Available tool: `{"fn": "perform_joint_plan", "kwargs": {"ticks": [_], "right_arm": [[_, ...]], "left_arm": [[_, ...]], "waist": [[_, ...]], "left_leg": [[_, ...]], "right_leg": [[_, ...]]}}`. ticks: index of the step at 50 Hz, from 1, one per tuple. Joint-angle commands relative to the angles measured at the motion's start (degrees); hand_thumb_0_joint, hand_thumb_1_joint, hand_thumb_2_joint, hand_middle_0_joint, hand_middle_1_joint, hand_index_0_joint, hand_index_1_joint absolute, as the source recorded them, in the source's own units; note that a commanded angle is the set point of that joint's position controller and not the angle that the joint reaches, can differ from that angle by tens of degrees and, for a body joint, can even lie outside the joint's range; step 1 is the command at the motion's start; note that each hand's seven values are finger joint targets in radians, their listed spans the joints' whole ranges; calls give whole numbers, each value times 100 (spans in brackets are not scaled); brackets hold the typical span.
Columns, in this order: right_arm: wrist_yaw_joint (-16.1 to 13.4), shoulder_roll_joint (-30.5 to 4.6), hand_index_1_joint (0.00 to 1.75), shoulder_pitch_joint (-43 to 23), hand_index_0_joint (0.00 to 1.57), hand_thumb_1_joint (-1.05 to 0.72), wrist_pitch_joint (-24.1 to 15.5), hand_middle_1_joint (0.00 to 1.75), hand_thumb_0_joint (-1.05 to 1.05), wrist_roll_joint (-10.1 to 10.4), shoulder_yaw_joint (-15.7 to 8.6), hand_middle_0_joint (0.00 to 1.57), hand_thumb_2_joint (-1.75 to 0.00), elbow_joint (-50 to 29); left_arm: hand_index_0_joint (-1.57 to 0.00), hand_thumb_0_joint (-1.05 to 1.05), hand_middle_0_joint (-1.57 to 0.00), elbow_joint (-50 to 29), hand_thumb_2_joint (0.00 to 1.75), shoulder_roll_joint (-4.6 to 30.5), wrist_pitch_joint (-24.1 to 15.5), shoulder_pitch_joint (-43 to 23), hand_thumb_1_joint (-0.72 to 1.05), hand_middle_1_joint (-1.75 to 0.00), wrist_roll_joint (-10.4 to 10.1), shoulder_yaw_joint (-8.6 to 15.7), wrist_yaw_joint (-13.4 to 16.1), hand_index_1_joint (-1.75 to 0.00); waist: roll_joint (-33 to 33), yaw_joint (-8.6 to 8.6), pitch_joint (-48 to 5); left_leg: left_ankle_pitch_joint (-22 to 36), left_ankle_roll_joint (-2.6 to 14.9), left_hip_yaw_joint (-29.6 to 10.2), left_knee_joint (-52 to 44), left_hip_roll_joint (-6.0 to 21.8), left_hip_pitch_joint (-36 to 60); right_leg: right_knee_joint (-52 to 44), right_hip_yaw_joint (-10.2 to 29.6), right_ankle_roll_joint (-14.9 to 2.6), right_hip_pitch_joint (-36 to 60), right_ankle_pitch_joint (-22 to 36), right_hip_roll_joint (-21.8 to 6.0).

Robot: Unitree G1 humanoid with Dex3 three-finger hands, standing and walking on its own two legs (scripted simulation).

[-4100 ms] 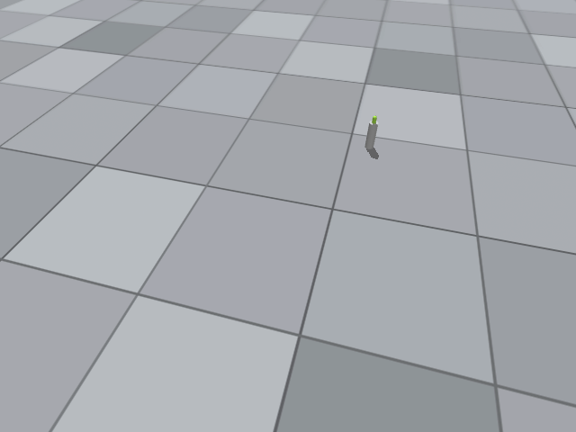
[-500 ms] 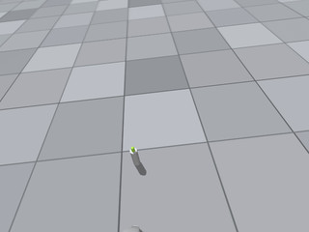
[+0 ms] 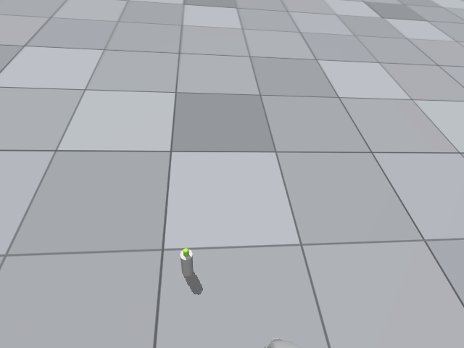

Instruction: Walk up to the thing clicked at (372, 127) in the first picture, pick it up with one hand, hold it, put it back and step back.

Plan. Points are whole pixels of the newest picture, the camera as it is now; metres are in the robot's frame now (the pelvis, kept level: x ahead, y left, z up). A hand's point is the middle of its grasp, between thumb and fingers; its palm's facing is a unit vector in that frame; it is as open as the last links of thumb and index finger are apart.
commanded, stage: walk up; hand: left
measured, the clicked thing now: (186, 261) +0.60 +0.14 -0.67
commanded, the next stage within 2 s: none
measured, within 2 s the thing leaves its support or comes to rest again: neither
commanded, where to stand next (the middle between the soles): +0.24 -0.04 m, yaw -1 degrees
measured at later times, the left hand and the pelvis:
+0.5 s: hand (125, 318) +0.22 +0.20 -0.13, palm faces -0.06 -0.91 -0.40, open 7.3 cm; pelvis +0.13 -0.05 -0.01, yaw -2 degrees
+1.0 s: hand (113, 342) +0.19 +0.23 -0.17, palm faces +0.00 -0.95 -0.32, open 7.3 cm; pelvis +0.15 -0.03 -0.01, yaw +0 degrees
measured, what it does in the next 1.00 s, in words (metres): walks ahead: right foot, then left foot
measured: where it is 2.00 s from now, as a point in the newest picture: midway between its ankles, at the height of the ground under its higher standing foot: outside the picture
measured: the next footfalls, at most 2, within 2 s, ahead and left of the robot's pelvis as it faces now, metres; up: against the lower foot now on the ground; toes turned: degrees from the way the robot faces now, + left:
right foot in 0.26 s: +0.22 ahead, -0.16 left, +0.00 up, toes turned -3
left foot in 0.66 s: +0.25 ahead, +0.09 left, +0.00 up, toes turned +0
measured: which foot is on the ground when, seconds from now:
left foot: down 0.00-0.28, up 0.30-0.64, down 0.66-1.00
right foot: up 0.00-0.24, down 0.26-1.00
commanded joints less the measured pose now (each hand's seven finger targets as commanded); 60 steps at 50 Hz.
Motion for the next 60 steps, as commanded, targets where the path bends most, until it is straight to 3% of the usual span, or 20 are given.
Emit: {"fn": "perform_joint_plan", "kwargs": {"ticks": [1,9,12,13,14,15,16,20,25,29,32,33,34,35,36,40,46,51,56,60], "right_arm": [[-140,-1661,30,313,20,-90,-108,30,0,-17,-576,20,-90,-362],[-109,-1668,30,139,20,-90,-1,30,0,-51,-567,20,-90,-525],[-117,-1471,30,178,20,-90,47,30,0,-37,-472,20,-90,-618],[-126,-1109,30,461,20,-90,61,30,0,-14,-329,20,-90,-562],[-109,-832,30,678,20,-90,60,30,0,-5,-214,20,-90,-643],[-164,-1294,30,533,20,-90,151,30,0,-12,-337,20,-90,-487],[-212,-1525,30,444,20,-90,181,30,0,-56,-403,20,-90,-405],[-148,-1318,30,561,20,-90,233,30,0,10,-354,20,-90,-93],[-168,-1065,30,365,20,-90,338,30,0,-22,-300,20,-90,45],[-234,-998,30,-20,20,-90,308,30,0,-12,-277,20,-90,160],[-304,-1133,30,39,20,-90,265,30,0,-69,-341,20,-90,343],[-316,-1333,30,-74,20,-90,248,30,0,-107,-376,20,-90,329],[-323,-1600,30,-310,20,-90,219,30,0,-152,-392,20,-90,222],[-300,-1789,30,-837,20,-90,210,30,0,-61,-360,20,-90,108],[-275,-1754,30,-1171,20,-90,242,30,0,-54,-355,20,-90,133],[-253,-1356,30,-1297,20,-90,297,30,0,-40,-158,20,-90,324],[-201,-1310,30,-1527,20,-90,396,30,0,-35,-103,20,-90,585],[-177,-1143,30,-1534,20,-90,317,30,0,12,-29,20,-90,836],[-179,-1169,30,-1559,20,-90,341,30,0,32,-39,20,-90,1069],[-182,-1094,30,-1625,20,-90,313,30,0,32,1,20,-90,1196]], "left_arm": [[-20,0,-20,-425,90,845,-72,-79,90,-30,28,283,-12,-30],[-20,0,-20,-518,90,707,-214,-513,90,-30,60,310,-80,-30],[-20,0,-20,-289,90,973,-307,216,90,-30,105,439,18,-30],[-20,0,-20,-239,90,1201,-352,423,90,-30,150,521,98,-30],[-20,0,-20,-393,90,1579,-379,554,90,-30,147,599,150,-30],[-20,0,-20,-382,90,1663,-337,445,90,-30,68,587,149,-30],[-20,0,-20,-418,90,1647,-297,337,90,-30,10,573,159,-30],[-20,0,-20,-545,90,1142,-310,-51,90,-30,-50,384,234,-30],[-20,0,-20,-712,90,958,-254,-508,90,-30,68,249,296,-30],[-20,0,-20,-614,90,1006,-131,-594,90,-30,57,239,319,-30],[-20,0,-20,-592,90,939,-4,-892,90,-30,-32,155,309,-30],[-20,0,-20,-550,90,787,39,-819,90,-30,-50,94,303,-30],[-20,0,-20,-520,90,584,75,-693,90,-30,-105,47,292,-30],[-20,0,-20,-303,90,654,133,-431,90,-30,-153,56,321,-30],[-20,0,-20,-56,90,820,158,-414,90,-30,-98,108,337,-30],[-20,0,-20,229,90,793,85,-630,90,-30,-33,94,261,-30],[-20,0,-20,590,90,784,70,-920,90,-30,17,31,225,-30],[-20,0,-20,781,90,704,-56,-1198,90,-30,17,0,222,-30],[-20,0,-20,902,90,752,-73,-1334,90,-30,27,-13,222,-30],[-20,0,-20,1004,90,711,-87,-1312,90,-30,15,-12,238,-30]], "waist": [[1248,-138,63],[998,-56,-26],[236,342,-511],[-553,430,-722],[-1488,389,-966],[-1008,457,-592],[-862,430,-332],[-436,141,-222],[-461,46,-278],[-527,171,-572],[-149,-54,-626],[330,-27,-557],[1071,134,-640],[1378,352,-599],[1351,346,-521],[1440,294,-503],[1002,209,-66],[489,87,-363],[204,38,-380],[160,90,-599]], "left_leg": [[976,798,-1090,-1306,1360,563],[1207,841,-797,-637,1385,33],[919,579,-638,770,1083,-476],[634,383,-273,1912,655,-854],[-1338,76,4,3037,36,-1693],[-1873,-17,-342,3479,-154,-2227],[-2046,-25,-533,3741,77,-2217],[-1193,-84,-766,3405,257,-1867],[-718,-303,-506,2335,253,-1181],[-126,-353,-334,1337,168,-610],[608,-154,-381,502,100,227],[621,-51,-853,150,440,270],[575,237,-2077,-394,1297,-5],[-115,759,-2639,-708,1832,-685],[-684,912,-2615,-743,1818,-1313],[-825,146,-1559,-508,931,-1204],[-2320,-33,-1649,-957,833,-1229],[-461,-85,-1363,-546,689,-255],[-362,-120,-1216,-622,613,35],[328,-126,-1184,-722,656,95]], "right_leg": [[-537,-89,122,-650,352,-176],[-2211,-468,-72,887,577,-102],[-2733,-444,-246,2395,326,137],[-3209,113,-355,2895,-34,-265],[-3704,2095,-810,3380,-161,-1556],[-4097,2963,-1314,3088,-417,-1960],[-4075,2990,-1563,2646,-356,-2044],[-3802,997,-1089,2106,1445,-1162],[-3688,73,-1133,1257,2117,-879],[-2986,100,-1097,1341,2685,-956],[-2514,195,-790,652,1591,-922],[-2384,120,-565,404,835,-698],[-1923,-170,-249,473,-137,-152],[-1607,-413,-159,1050,-1139,255],[-1462,-278,-163,1632,-1294,108],[-2685,-234,-185,1901,-274,24],[-3425,50,-214,1478,-1182,-143],[-3939,241,-196,1356,-413,-348],[-4314,328,-126,1275,-722,-480],[-4238,164,-84,1770,166,-480]]}}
